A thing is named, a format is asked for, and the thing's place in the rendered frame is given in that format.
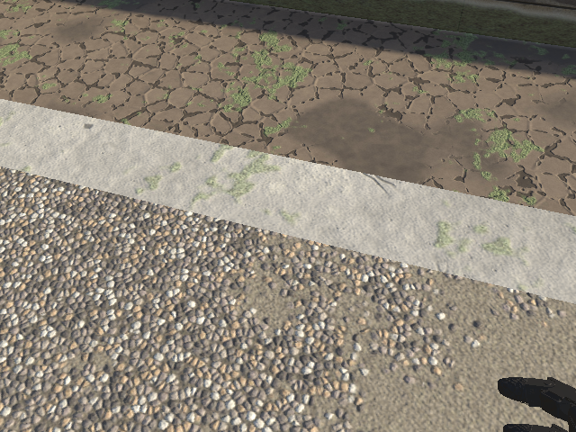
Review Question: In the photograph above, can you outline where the robot right hand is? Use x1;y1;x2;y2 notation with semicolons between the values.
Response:
498;377;576;432

